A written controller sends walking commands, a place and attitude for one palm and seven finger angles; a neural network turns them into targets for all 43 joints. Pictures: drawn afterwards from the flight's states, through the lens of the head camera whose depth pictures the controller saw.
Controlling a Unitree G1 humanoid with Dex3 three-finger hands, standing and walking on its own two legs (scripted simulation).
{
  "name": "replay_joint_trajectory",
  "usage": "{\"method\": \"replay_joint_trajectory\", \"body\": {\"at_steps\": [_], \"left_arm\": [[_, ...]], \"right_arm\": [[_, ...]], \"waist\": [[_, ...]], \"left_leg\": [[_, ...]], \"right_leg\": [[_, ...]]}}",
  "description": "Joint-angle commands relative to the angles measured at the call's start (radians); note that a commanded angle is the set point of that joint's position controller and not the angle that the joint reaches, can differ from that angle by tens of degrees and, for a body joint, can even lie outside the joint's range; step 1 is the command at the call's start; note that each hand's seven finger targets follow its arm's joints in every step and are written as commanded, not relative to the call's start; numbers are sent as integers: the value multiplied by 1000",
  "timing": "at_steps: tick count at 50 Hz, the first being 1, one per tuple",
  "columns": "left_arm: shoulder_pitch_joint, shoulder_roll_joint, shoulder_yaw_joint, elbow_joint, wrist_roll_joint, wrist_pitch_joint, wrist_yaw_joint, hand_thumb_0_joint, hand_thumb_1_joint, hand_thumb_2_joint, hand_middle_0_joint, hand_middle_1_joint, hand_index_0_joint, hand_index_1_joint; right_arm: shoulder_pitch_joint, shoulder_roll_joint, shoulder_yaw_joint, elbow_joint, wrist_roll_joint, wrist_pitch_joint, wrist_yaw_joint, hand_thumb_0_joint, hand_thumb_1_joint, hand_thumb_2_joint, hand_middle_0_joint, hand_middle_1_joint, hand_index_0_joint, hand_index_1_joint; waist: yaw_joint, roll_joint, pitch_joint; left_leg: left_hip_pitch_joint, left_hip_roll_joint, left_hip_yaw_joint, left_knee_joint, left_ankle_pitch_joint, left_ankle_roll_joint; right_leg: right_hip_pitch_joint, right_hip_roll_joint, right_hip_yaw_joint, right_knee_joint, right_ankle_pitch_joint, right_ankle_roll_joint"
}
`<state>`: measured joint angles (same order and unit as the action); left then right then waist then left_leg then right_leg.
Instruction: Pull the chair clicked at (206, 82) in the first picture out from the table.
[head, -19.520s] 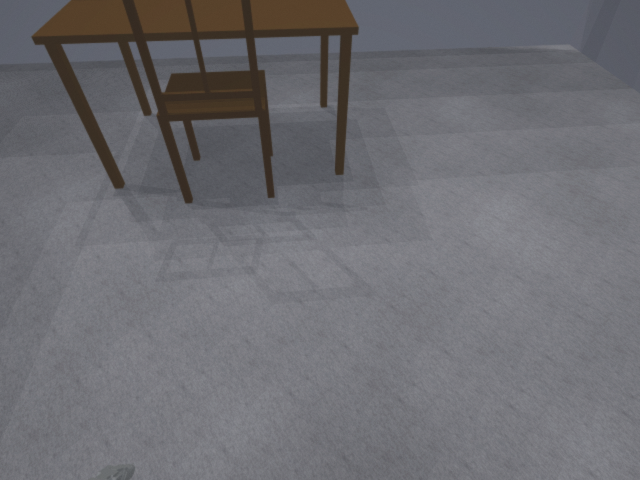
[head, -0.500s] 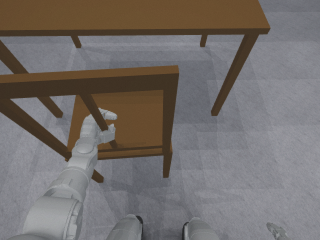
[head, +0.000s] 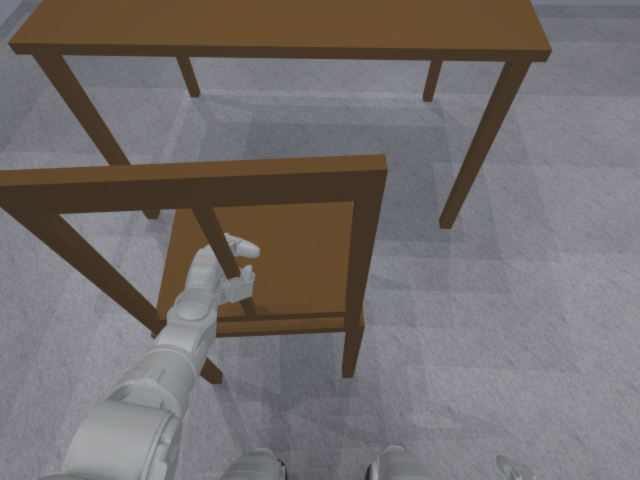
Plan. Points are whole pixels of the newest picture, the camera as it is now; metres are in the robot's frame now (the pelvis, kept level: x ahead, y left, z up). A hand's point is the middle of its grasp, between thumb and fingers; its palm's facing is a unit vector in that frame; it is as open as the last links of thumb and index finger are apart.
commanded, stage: step backward, pulling the chair out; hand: left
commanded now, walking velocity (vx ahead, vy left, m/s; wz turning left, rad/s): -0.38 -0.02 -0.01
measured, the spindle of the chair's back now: (231, 269) +0.39 +0.16 -0.04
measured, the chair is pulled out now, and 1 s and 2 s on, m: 0.42 0.67 0.66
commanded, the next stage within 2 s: stop walking, hand still on the chair in 0.40 s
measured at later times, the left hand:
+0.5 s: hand (218, 376) +0.24 +0.15 -0.05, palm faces +0.00 -0.98 -0.18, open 5.0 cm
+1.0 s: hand (200, 478) +0.13 +0.15 -0.05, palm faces -0.02 -0.98 -0.19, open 5.0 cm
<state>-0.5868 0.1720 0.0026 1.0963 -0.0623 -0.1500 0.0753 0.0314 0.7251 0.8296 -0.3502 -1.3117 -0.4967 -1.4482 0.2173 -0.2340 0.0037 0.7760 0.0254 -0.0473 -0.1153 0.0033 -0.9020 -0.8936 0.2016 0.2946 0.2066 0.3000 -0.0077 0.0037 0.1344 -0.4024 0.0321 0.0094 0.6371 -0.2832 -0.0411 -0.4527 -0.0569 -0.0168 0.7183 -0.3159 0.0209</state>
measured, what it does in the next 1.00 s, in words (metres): walks backwards: right foot, then left foot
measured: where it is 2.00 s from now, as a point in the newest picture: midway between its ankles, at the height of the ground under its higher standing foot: outside the picture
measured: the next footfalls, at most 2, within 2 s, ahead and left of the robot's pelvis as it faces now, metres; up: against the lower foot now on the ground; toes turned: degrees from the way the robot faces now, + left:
right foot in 0.02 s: +0.06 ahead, -0.12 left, +0.00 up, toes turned -2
left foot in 0.28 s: -0.06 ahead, +0.17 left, +0.00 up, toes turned +1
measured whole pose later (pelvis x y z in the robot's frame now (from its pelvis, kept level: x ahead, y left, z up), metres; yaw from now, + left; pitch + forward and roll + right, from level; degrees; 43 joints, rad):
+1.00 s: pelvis -0.16 +0.02 +0.01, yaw -1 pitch -3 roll +0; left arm -0.19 0.12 -0.05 0.84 -0.04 -0.12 0.07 0.02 0.73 0.83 -0.40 -1.36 -0.50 -1.45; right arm 0.26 -0.21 0.02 0.70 0.02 -0.02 -0.10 0.01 -0.90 -0.89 0.20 0.29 0.21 0.30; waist -0.01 0.04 0.07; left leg -0.28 0.05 0.01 0.56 -0.23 -0.02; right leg -0.30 -0.01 0.00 0.56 -0.22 0.01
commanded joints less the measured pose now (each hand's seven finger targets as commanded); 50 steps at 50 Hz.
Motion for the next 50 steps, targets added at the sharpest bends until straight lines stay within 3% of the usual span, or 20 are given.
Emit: {"method": "replay_joint_trajectory", "body": {"at_steps": [1,2,3,4,6,8,13,16,18,20,23,25,28,30,33,34,36,39,45,50], "left_arm": [[-373,148,27,-182,30,-111,18,0,900,900,-500,-1450,-500,-1450],[-378,171,26,-169,39,-121,18,0,900,900,-500,-1450,-500,-1450],[-371,230,61,-162,36,-118,27,0,900,900,-500,-1450,-500,-1450],[-302,273,92,-121,30,-88,30,0,900,900,-500,-1450,-500,-1450],[-333,236,73,-147,34,-78,23,0,900,900,-500,-1450,-500,-1450],[-331,222,77,-155,31,-77,25,0,900,900,-500,-1450,-500,-1450],[-335,184,34,-164,6,-63,22,0,900,900,-500,-1450,-500,-1450],[-358,113,6,-167,0,-74,9,0,900,900,-500,-1450,-500,-1450],[-427,87,-11,-223,6,-79,2,0,900,900,-500,-1450,-500,-1450],[-406,117,22,-215,3,-82,7,0,900,900,-500,-1450,-500,-1450],[-370,95,11,-153,13,-88,3,0,900,900,-500,-1450,-500,-1450],[-339,130,7,-145,30,-95,0,0,900,900,-500,-1450,-500,-1450],[-223,206,71,-318,23,-89,19,0,900,900,-500,-1450,-500,-1450],[-162,177,54,-330,19,-67,20,0,900,900,-500,-1450,-500,-1450],[-127,145,47,-349,28,-57,20,0,900,900,-500,-1450,-500,-1450],[-124,151,42,-362,25,-58,21,0,900,900,-500,-1450,-500,-1450],[-88,110,12,-350,33,-53,20,0,900,900,-500,-1450,-500,-1450],[-53,104,8,-368,32,-49,20,0,900,900,-500,-1450,-500,-1450],[45,63,-21,-448,33,-45,14,0,900,900,-500,-1450,-500,-1450],[121,78,-19,-461,41,-42,16,0,900,900,-500,-1450,-500,-1450]], "right_arm": [[76,-164,-64,-36,5,-35,5,0,-900,-900,200,300,200,300],[79,-157,-63,-29,8,-37,1,0,-900,-900,200,300,200,300],[75,-160,-73,-34,16,-37,-6,0,-900,-900,200,300,200,300],[39,-173,-76,-52,27,-39,-7,0,-900,-900,200,300,200,300],[-11,-154,-61,-64,19,-47,-3,0,-900,-900,200,300,200,300],[-1,-137,-32,-43,11,-42,-9,0,-900,-900,200,300,200,300],[62,-168,-40,-29,21,-36,-34,0,-900,-900,200,300,200,300],[70,-191,-61,-68,19,-27,-26,0,-900,-900,200,300,200,300],[3,-155,-42,-108,3,-23,-13,0,-900,-900,200,300,200,300],[49,-170,-61,-89,9,-22,-9,0,-900,-900,200,300,200,300],[89,-177,-68,-62,10,-44,11,0,-900,-900,200,300,200,300],[90,-168,-59,-64,8,-45,11,0,-900,-900,200,300,200,300],[20,-136,-66,-155,19,-23,7,0,-900,-900,200,300,200,300],[16,-121,-49,-163,15,-18,5,0,-900,-900,200,300,200,300],[3,-121,-36,-165,-3,-21,-1,0,-900,-900,200,300,200,300],[-2,-129,-37,-162,-2,-16,-5,0,-900,-900,200,300,200,300],[-12,-117,-28,-180,-2,-12,-3,0,-900,-900,200,300,200,300],[-8,-122,-31,-175,-3,-9,-4,0,-900,-900,200,300,200,300],[-20,-106,-25,-190,-8,-15,3,0,-900,-900,200,300,200,300],[-15,-95,-30,-186,-10,-16,6,0,-900,-900,200,300,200,300]], "waist": [[-29,49,-472],[-39,-29,-475],[-38,-177,-510],[-4,-248,-499],[17,-150,-468],[-4,-137,-474],[-26,-179,-479],[-4,128,-441],[0,288,-389],[-4,188,-387],[-13,109,-385],[-27,68,-383],[-10,-191,-456],[-8,-119,-426],[-17,-52,-391],[-17,28,-375],[-9,39,-315],[-14,5,-240],[-9,89,-231],[-7,-80,-188]], "left_leg": [[212,183,-119,36,581,64],[116,116,-52,88,391,17],[11,27,-18,194,-7,-24],[-57,-7,-74,313,-236,-25],[-81,15,-136,385,-284,-15],[-25,11,-96,236,-234,-14],[202,24,13,-209,53,7],[208,208,-117,-237,265,104],[62,286,-210,-266,217,166],[141,287,-198,-177,378,179],[299,228,-160,-48,519,104],[186,166,-80,-17,399,52],[95,40,-28,81,-43,3],[141,38,-34,-2,-94,20],[237,66,-62,-144,-32,64],[226,85,-91,-194,-118,77],[128,101,-137,-264,-318,96],[116,76,-115,-249,-303,92],[97,111,-139,-301,-304,113],[143,36,-42,-173,-180,74]], "right_leg": [[264,-57,73,-214,513,-28],[336,-149,152,-226,688,-64],[407,-256,267,-252,823,-125],[415,-324,307,-266,872,-172],[349,-366,297,-268,696,-193],[350,-289,190,-261,633,-140],[263,-177,103,-241,347,-36],[149,3,-16,-46,86,17],[157,18,-3,158,-114,5],[143,32,23,99,-98,1],[170,21,23,-253,150,-12],[285,-64,101,-284,476,-30],[372,-220,239,-297,438,-130],[289,-196,201,-322,168,-113],[184,-58,94,-286,-95,-31],[167,-31,76,-282,-194,-22],[179,6,70,-266,-280,-13],[144,6,82,-297,-265,-20],[209,43,33,-205,-110,-9],[143,-35,163,-404,-238,-43]]}}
